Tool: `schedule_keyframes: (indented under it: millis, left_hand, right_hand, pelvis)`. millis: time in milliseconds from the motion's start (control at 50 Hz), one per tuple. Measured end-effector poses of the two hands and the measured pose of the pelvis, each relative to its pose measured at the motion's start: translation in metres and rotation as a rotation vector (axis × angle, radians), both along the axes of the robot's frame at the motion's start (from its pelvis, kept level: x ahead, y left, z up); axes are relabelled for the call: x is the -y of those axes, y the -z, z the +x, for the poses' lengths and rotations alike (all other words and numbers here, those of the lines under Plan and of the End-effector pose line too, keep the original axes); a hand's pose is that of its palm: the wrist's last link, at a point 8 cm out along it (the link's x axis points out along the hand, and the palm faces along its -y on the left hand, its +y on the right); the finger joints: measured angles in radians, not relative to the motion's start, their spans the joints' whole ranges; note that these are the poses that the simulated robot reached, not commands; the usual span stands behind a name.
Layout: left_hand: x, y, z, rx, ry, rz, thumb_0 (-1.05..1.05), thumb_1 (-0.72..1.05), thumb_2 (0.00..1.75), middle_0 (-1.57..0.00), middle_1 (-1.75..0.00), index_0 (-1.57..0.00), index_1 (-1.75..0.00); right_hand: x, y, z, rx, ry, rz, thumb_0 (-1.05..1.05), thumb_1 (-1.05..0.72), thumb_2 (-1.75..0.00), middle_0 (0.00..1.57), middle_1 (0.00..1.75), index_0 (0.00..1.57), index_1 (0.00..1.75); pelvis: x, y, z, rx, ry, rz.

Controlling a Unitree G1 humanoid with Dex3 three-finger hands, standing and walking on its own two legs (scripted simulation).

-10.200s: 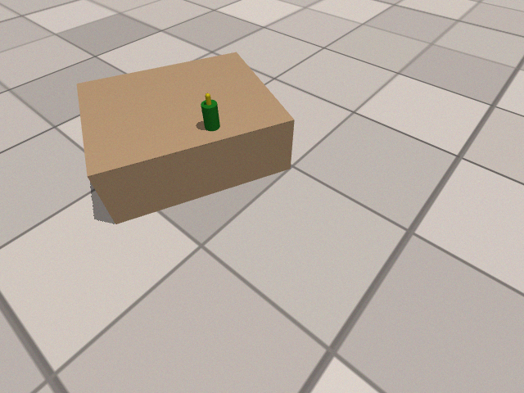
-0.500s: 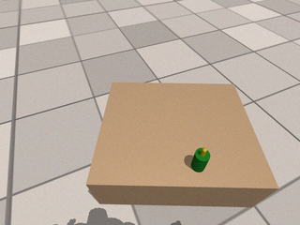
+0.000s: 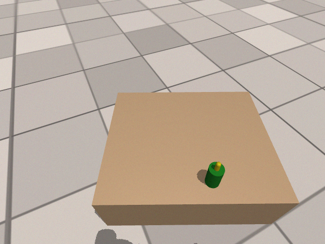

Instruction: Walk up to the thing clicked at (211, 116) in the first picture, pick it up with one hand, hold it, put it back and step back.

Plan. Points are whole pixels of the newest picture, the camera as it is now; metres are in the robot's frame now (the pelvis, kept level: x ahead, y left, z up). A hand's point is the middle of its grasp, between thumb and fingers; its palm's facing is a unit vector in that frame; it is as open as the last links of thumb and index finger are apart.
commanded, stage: walk up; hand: right
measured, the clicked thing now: (215, 172) +0.49 -0.22 -0.36
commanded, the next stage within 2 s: stand in 0.44 s
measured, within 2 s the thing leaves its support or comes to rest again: neither
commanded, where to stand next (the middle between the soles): +0.07 -0.01 m, yaw +1 degrees
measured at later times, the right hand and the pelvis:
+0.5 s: hand out of the picture +0.09 -0.25 -0.16, palm faces +0.03 +0.94 -0.33, open 7.4 cm; pelvis +0.01 +0.00 +0.00, yaw -1 degrees
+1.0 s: hand out of the picture +0.09 -0.26 -0.15, palm faces -0.02 +0.94 -0.34, open 7.4 cm; pelvis +0.01 +0.00 +0.00, yaw +1 degrees
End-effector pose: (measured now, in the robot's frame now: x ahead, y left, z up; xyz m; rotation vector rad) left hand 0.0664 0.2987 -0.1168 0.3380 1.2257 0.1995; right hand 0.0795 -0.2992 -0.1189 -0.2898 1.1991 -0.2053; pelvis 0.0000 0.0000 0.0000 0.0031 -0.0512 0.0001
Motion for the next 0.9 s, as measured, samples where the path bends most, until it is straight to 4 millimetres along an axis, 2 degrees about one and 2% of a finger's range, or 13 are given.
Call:
schedule_keyframes:
  millis: [180,580,700,900]
  left_hand:
    - [0.001,-0.001,0.003,-0.014,0.002,0.004,0.01,0.90,0.90,-0.21,-0.30,-0.21,-0.30]
    - [0.005,-0.001,0.036,0.033,0.024,-0.011,0.01,0.90,0.90,-0.21,-0.30,-0.21,-0.30]
    - [0.008,0.000,0.032,0.029,0.021,-0.024,0.01,0.90,0.90,-0.21,-0.30,-0.21,-0.30]
    - [0.009,0.002,0.012,-0.009,-0.003,-0.027,0.01,0.90,0.90,-0.21,-0.30,-0.21,-0.30]
  right_hand:
    - [-0.001,0.003,-0.002,-0.022,0.010,0.010,0.01,-0.90,-0.90,0.20,0.30,0.20,0.30]
    - [-0.001,-0.002,0.000,-0.021,0.028,-0.005,0.01,-0.90,-0.90,0.20,0.30,0.20,0.30]
    - [0.000,-0.005,0.003,-0.018,0.012,-0.010,0.01,-0.90,-0.90,0.20,0.30,0.20,0.30]
    - [0.000,-0.005,0.006,-0.021,-0.008,-0.010,0.01,-0.90,-0.90,0.20,0.30,0.20,0.30]
  pelvis:
    - [0.001,-0.001,0.004,-0.008,0.005,-0.001]
    - [0.000,-0.002,0.011,-0.013,0.003,-0.002]
    - [0.002,-0.003,0.009,-0.017,-0.002,-0.004]
    - [0.004,-0.004,0.008,-0.018,-0.010,-0.005]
